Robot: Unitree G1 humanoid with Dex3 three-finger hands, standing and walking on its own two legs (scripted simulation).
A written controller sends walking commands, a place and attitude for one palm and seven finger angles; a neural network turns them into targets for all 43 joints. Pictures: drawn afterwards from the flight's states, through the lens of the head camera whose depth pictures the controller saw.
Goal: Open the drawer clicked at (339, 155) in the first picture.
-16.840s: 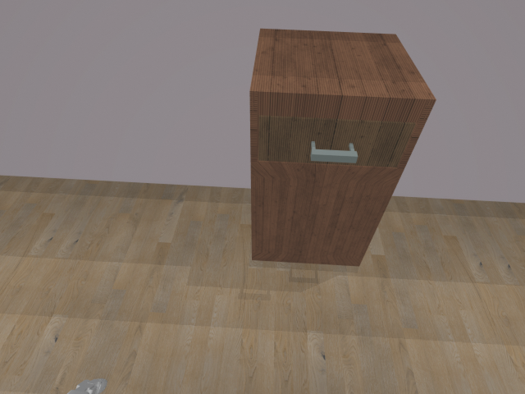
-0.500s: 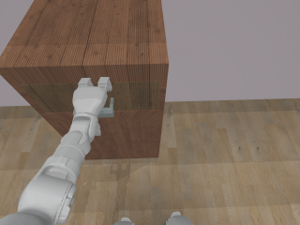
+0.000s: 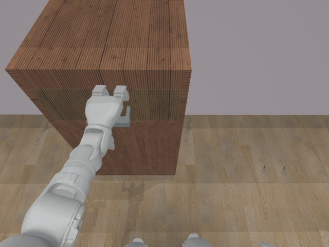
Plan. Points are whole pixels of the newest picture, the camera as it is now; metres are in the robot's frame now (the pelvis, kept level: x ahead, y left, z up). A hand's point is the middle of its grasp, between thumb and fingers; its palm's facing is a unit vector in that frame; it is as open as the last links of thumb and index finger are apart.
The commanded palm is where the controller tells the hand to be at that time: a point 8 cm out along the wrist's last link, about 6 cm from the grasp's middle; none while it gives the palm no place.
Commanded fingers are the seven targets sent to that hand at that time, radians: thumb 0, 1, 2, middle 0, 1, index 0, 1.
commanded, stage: move the hooked fingers above the handle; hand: left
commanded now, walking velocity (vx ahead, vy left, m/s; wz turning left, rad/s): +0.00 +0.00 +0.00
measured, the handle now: (110, 115) +0.50 +0.17 -0.05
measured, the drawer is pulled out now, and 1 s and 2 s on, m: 0.00 0.00 0.00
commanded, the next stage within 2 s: none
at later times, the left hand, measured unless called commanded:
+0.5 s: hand (98, 114) +0.46 +0.18 +0.02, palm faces +0.14 -0.01 -0.99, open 13.8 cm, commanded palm +0.41 +0.18 +0.07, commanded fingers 0.00 -0.50 0.30 -0.30 -1.20 -0.30 -1.20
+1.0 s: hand (98, 119) +0.45 +0.18 +0.01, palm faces +0.04 +0.06 -1.00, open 13.8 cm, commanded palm +0.41 +0.18 +0.06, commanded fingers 0.00 -0.50 0.30 -0.30 -1.20 -0.30 -1.20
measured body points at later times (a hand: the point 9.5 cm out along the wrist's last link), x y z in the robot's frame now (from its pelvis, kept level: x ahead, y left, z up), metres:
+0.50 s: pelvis +0.01 +0.00 +0.00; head +0.09 -0.01 +0.44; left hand +0.44 +0.18 +0.07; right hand +0.08 -0.27 -0.13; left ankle -0.01 +0.09 -0.69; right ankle +0.02 -0.11 -0.69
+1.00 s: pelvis +0.00 +0.00 +0.00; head +0.08 -0.02 +0.45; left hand +0.44 +0.17 +0.06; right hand +0.09 -0.25 -0.14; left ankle -0.01 +0.09 -0.69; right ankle +0.02 -0.11 -0.69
